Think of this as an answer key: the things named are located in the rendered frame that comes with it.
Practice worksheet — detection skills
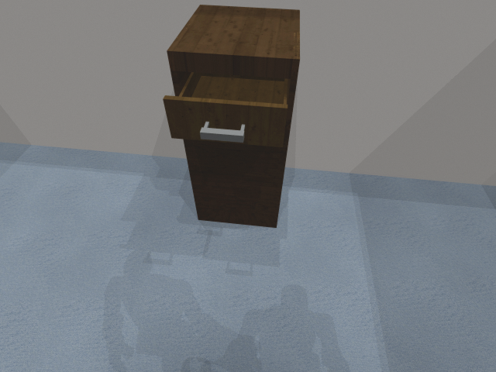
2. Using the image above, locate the drawer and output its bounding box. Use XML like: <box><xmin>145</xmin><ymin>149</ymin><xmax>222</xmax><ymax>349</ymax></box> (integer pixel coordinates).
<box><xmin>163</xmin><ymin>72</ymin><xmax>288</xmax><ymax>147</ymax></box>

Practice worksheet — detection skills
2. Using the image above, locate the cabinet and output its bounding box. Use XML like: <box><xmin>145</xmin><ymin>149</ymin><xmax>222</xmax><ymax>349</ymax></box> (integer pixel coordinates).
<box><xmin>167</xmin><ymin>5</ymin><xmax>300</xmax><ymax>228</ymax></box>

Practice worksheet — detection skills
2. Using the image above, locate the handle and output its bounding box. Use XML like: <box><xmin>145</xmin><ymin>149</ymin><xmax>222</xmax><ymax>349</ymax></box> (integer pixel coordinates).
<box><xmin>200</xmin><ymin>122</ymin><xmax>245</xmax><ymax>143</ymax></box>

